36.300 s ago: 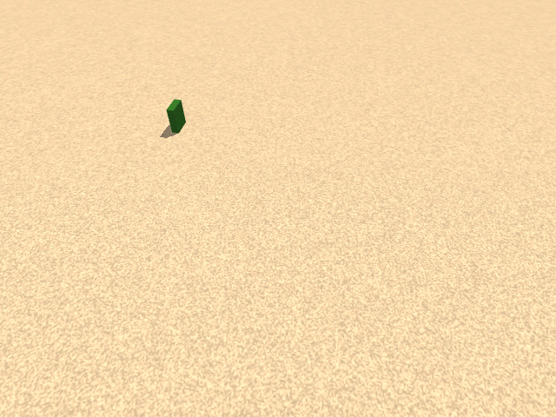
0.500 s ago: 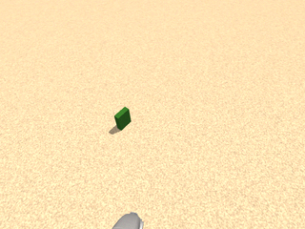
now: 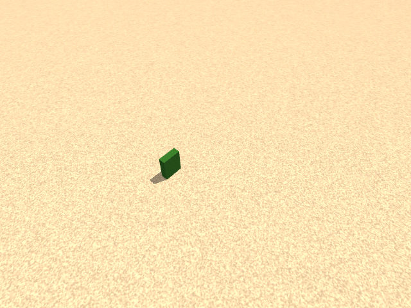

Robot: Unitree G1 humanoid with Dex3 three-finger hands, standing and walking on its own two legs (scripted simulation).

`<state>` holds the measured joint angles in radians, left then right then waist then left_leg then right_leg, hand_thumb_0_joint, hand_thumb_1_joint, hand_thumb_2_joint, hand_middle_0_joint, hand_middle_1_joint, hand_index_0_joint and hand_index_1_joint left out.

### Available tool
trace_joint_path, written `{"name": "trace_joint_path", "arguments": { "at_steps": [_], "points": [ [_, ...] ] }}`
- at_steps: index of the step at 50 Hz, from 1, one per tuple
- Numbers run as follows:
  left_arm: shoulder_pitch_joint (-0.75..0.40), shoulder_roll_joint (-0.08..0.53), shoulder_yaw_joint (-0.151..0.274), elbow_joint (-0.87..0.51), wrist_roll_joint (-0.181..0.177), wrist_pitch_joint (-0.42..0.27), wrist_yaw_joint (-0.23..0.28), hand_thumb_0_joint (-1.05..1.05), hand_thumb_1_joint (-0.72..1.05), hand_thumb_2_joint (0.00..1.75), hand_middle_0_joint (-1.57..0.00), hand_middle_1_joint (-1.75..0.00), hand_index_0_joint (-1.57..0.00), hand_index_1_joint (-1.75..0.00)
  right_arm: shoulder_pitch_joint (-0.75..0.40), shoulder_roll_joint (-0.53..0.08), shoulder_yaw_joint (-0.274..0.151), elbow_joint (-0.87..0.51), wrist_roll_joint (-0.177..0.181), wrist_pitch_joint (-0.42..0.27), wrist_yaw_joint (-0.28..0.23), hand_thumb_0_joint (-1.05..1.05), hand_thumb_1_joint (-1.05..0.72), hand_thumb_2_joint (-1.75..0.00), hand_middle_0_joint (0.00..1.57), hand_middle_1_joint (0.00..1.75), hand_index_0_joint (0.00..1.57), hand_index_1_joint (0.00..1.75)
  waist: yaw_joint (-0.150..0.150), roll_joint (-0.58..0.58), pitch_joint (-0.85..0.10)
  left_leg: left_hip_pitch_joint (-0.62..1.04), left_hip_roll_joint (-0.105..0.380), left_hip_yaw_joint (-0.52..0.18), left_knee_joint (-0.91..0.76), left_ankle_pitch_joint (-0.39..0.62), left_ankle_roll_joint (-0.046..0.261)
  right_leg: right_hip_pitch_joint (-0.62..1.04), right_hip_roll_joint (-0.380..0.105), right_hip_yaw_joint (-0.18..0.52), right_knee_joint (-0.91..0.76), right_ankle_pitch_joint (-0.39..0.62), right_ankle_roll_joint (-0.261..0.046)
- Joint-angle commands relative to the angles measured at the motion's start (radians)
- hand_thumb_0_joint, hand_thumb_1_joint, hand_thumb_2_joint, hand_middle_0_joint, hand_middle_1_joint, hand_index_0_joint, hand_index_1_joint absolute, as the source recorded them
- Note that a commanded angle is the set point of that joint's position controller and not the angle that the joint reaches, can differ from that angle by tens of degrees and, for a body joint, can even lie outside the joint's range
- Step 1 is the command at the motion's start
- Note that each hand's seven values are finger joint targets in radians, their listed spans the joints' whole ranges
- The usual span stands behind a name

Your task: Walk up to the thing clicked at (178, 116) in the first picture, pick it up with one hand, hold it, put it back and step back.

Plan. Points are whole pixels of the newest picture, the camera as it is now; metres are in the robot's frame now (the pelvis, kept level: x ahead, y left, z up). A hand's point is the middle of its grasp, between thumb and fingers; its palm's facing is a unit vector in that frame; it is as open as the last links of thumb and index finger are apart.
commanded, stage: step back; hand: left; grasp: from the side
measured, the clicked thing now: (170, 163) +1.02 +0.22 -0.68
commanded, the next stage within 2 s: stand in 0.52 s
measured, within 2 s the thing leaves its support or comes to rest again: neither
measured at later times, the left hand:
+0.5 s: hand out of the picture +0.15 +0.29 -0.14, palm faces +0.03 -0.93 -0.36, open 7.3 cm
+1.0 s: hand out of the picture +0.11 +0.27 -0.13, palm faces -0.01 -0.94 -0.34, open 7.3 cm
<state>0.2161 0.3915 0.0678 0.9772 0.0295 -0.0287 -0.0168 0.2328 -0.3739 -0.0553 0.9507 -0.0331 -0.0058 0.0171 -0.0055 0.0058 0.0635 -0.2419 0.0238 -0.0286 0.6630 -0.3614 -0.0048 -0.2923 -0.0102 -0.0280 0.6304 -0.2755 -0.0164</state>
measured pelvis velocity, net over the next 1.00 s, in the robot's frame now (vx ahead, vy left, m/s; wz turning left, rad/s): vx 0.04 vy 0.01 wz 0.01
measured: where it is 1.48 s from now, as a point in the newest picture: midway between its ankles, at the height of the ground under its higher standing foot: outside the picture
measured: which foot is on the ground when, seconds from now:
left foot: down 0.00-1.00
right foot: down 0.00-1.00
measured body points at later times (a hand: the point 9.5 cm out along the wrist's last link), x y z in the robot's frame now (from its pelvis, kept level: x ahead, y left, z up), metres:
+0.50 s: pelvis +0.05 +0.02 +0.01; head +0.07 +0.03 +0.46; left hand +0.15 +0.34 -0.11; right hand +0.15 -0.27 -0.12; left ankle +0.05 +0.14 -0.72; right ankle +0.04 -0.12 -0.72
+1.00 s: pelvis +0.04 +0.01 +0.03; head +0.04 +0.02 +0.48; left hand +0.11 +0.31 -0.11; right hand +0.13 -0.29 -0.10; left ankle +0.05 +0.14 -0.72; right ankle +0.04 -0.12 -0.72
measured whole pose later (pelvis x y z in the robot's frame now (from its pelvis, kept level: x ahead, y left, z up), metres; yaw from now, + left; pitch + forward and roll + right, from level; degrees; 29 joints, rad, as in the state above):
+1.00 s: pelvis +0.04 +0.01 +0.03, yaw +1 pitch -4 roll +0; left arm 0.09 0.35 0.00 1.15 0.02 -0.02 0.00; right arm 0.06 -0.35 -0.02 1.14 -0.01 -0.01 0.01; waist 0.00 0.00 0.07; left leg -0.10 0.02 0.00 0.32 -0.16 -0.01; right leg -0.09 -0.03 -0.03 0.32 -0.17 0.02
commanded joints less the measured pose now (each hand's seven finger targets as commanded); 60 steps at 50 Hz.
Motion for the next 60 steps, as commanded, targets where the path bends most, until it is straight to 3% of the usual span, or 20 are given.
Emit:
{"name": "trace_joint_path", "arguments": {
  "at_steps": [1,2,4,8,10,11,12,13,14,15,17,19,25,26,33,37,43,50,55,60],
  "points": [
    [-0.024,0.339,0.078,-0.063,0.015,-0.034,0.030,0.00,0.90,0.90,-0.20,-0.30,-0.20,-0.30,-0.074,-0.188,-0.040,-0.069,0.007,0.001,-0.033,0.00,-0.90,-0.90,0.20,0.30,0.20,0.30,0.058,-0.135,0.046,-0.262,-0.027,-0.101,0.259,-0.230,0.014,-0.013,-0.405,0.614,-0.428,-0.454,-0.213],
    [-0.066,0.303,0.072,-0.079,0.008,-0.038,0.030,0.00,0.90,0.90,-0.20,-0.30,-0.20,-0.30,-0.032,-0.211,-0.047,-0.046,0.011,-0.001,-0.030,0.00,-0.90,-0.90,0.20,0.30,0.20,0.30,0.034,-0.063,0.063,-0.248,-0.007,-0.128,0.265,-0.178,0.012,-0.015,-0.370,0.547,-0.392,-0.407,-0.214],
    [-0.087,0.260,0.059,-0.074,0.004,-0.043,0.034,0.00,0.90,0.90,-0.20,-0.30,-0.20,-0.30,-0.015,-0.190,-0.041,-0.013,0.016,-0.008,-0.026,0.00,-0.90,-0.90,0.20,0.30,0.20,0.30,0.024,-0.078,0.037,-0.228,0.005,-0.111,0.213,-0.125,0.017,0.020,-0.298,0.399,-0.349,-0.236,-0.167],
    [-0.112,0.248,0.048,-0.062,-0.001,-0.037,0.027,0.00,0.90,0.90,-0.20,-0.30,-0.20,-0.30,-0.002,-0.168,-0.035,0.017,0.009,-0.017,-0.018,0.00,-0.90,-0.90,0.20,0.30,0.20,0.30,0.017,-0.157,-0.043,-0.081,-0.003,0.007,0.018,-0.074,0.008,0.023,-0.246,0.229,-0.250,0.078,-0.139],
    [-0.147,0.227,0.033,-0.063,-0.012,-0.025,0.026,0.00,0.90,0.90,-0.20,-0.30,-0.20,-0.30,0.014,-0.156,-0.040,0.045,0.001,-0.025,-0.022,0.00,-0.90,-0.90,0.20,0.30,0.20,0.30,-0.013,-0.131,-0.062,0.042,-0.027,0.046,-0.172,0.104,0.011,-0.013,-0.200,0.144,-0.153,0.185,-0.101],
    [-0.136,0.199,0.018,-0.063,-0.016,-0.021,0.026,0.00,0.90,0.90,-0.20,-0.30,-0.20,-0.30,-0.002,-0.169,-0.044,0.047,-0.003,-0.028,-0.026,0.00,-0.90,-0.90,0.20,0.30,0.20,0.30,-0.011,-0.088,-0.077,0.096,0.000,0.001,-0.204,0.200,0.021,-0.031,-0.175,0.118,-0.105,0.234,-0.068],
    [-0.125,0.166,0.006,-0.068,-0.022,-0.019,0.027,0.00,0.90,0.90,-0.20,-0.30,-0.20,-0.30,-0.022,-0.205,-0.049,0.039,-0.009,-0.032,-0.032,0.00,-0.90,-0.90,0.20,0.30,0.20,0.30,-0.001,0.000,-0.111,0.119,0.108,-0.134,-0.246,0.303,0.052,-0.042,-0.129,0.084,-0.046,0.225,-0.031],
    [-0.114,0.155,0.004,-0.052,-0.039,-0.013,0.027,0.00,0.90,0.90,-0.20,-0.30,-0.20,-0.30,-0.110,-0.243,-0.044,0.021,0.003,-0.035,-0.029,0.00,-0.90,-0.90,0.20,0.30,0.20,0.30,0.036,0.075,-0.110,0.017,0.189,-0.241,-0.262,0.246,0.116,0.010,-0.038,0.029,-0.026,0.005,0.002],
    [-0.131,0.171,0.010,-0.030,-0.033,-0.011,0.031,0.00,0.90,0.90,-0.20,-0.30,-0.20,-0.30,-0.133,-0.250,-0.042,0.027,0.008,-0.033,-0.026,0.00,-0.90,-0.90,0.20,0.30,0.20,0.30,0.033,0.072,-0.092,-0.046,0.203,-0.236,-0.257,0.245,0.142,0.090,-0.029,0.029,-0.052,-0.066,-0.001],
    [-0.139,0.173,0.007,-0.026,-0.028,-0.014,0.031,0.00,0.90,0.90,-0.20,-0.30,-0.20,-0.30,-0.144,-0.234,-0.034,0.037,0.008,-0.033,-0.025,0.00,-0.90,-0.90,0.20,0.30,0.20,0.30,0.036,0.055,-0.095,-0.048,0.180,-0.196,-0.250,0.287,0.121,0.126,-0.045,0.042,-0.091,-0.010,-0.006],
    [-0.131,0.188,0.009,0.000,-0.028,-0.022,0.033,0.00,0.90,0.90,-0.20,-0.30,-0.20,-0.30,-0.163,-0.203,-0.021,0.050,0.015,-0.030,-0.027,0.00,-0.90,-0.90,0.20,0.30,0.20,0.30,0.037,0.058,-0.111,-0.034,0.120,-0.119,-0.216,0.396,0.064,0.185,-0.087,0.061,-0.134,0.185,-0.014],
    [-0.123,0.205,0.012,0.015,-0.033,-0.023,0.035,0.00,0.90,0.90,-0.20,-0.30,-0.20,-0.30,-0.149,-0.196,-0.018,0.067,0.020,-0.028,-0.031,0.00,-0.90,-0.90,0.20,0.30,0.20,0.30,0.029,0.055,-0.156,0.032,0.089,-0.068,-0.172,0.518,0.045,0.209,-0.114,0.072,-0.125,0.343,-0.022],
    [-0.190,0.182,0.001,0.031,-0.028,-0.008,0.039,0.00,0.90,0.90,-0.20,-0.30,-0.20,-0.30,-0.188,-0.192,-0.022,0.094,0.019,-0.018,-0.034,0.00,-0.90,-0.90,0.20,0.30,0.20,0.30,0.017,0.047,-0.145,0.080,0.114,-0.070,-0.231,0.556,0.055,0.188,-0.101,0.039,-0.147,0.303,-0.011],
    [-0.157,0.146,-0.017,0.065,-0.033,0.000,0.034,0.00,0.90,0.90,-0.20,-0.30,-0.20,-0.30,-0.178,-0.197,-0.006,0.091,0.022,-0.029,-0.032,0.00,-0.90,-0.90,0.20,0.30,0.20,0.30,0.018,0.029,-0.138,0.113,0.135,-0.107,-0.277,0.578,0.056,0.194,-0.092,0.049,-0.167,0.290,0.003],
    [-0.204,0.172,-0.023,0.087,-0.023,-0.007,0.028,0.00,0.90,0.90,-0.20,-0.30,-0.20,-0.30,-0.224,-0.176,-0.001,0.099,0.029,-0.030,-0.024,0.00,-0.90,-0.90,0.20,0.30,0.20,0.30,0.007,-0.005,-0.116,0.144,0.107,-0.063,-0.328,0.468,0.023,0.228,-0.122,0.071,-0.286,0.316,0.009],
    [-0.207,0.169,-0.026,0.095,-0.022,-0.011,0.026,0.00,0.90,0.90,-0.20,-0.30,-0.20,-0.30,-0.231,-0.176,0.001,0.105,0.028,-0.032,-0.022,0.00,-0.90,-0.90,0.20,0.30,0.20,0.30,0.006,-0.009,-0.124,0.166,0.112,-0.055,-0.349,0.480,0.021,0.248,-0.128,0.071,-0.310,0.334,0.013],
    [-0.200,0.172,-0.026,0.108,-0.021,-0.011,0.024,0.00,0.90,0.90,-0.20,-0.30,-0.20,-0.30,-0.246,-0.169,0.005,0.115,0.025,-0.027,-0.017,0.00,-0.90,-0.90,0.20,0.30,0.20,0.30,0.008,0.004,-0.074,0.130,0.099,-0.052,-0.397,0.296,0.009,0.208,-0.127,0.080,-0.363,0.183,0.013],
    [-0.188,0.177,-0.024,0.113,-0.020,-0.012,0.022,0.00,0.90,0.90,-0.20,-0.30,-0.20,-0.30,-0.234,-0.174,0.008,0.126,0.023,-0.027,-0.015,0.00,-0.90,-0.90,0.20,0.30,0.20,0.30,0.011,-0.010,-0.075,0.131,0.101,-0.058,-0.406,0.256,0.011,0.196,-0.128,0.084,-0.377,0.139,0.009],
    [-0.168,0.170,-0.026,0.117,-0.017,-0.005,0.018,0.00,0.90,0.90,-0.20,-0.30,-0.20,-0.30,-0.206,-0.186,0.009,0.136,0.021,-0.024,-0.014,0.00,-0.90,-0.90,0.20,0.30,0.20,0.30,0.007,0.021,-0.034,0.081,0.100,-0.073,-0.433,0.108,0.011,0.155,-0.117,0.087,-0.382,0.031,0.007],
    [-0.156,0.176,-0.029,0.106,-0.017,-0.006,0.017,0.00,0.90,0.90,-0.20,-0.30,-0.20,-0.30,-0.176,-0.185,0.008,0.136,0.020,-0.021,-0.011,0.00,-0.90,-0.90,0.20,0.30,0.20,0.30,0.002,-0.010,-0.045,0.097,0.089,-0.061,-0.397,0.123,0.014,0.111,-0.126,0.111,-0.407,-0.040,0.001]
  ]
}}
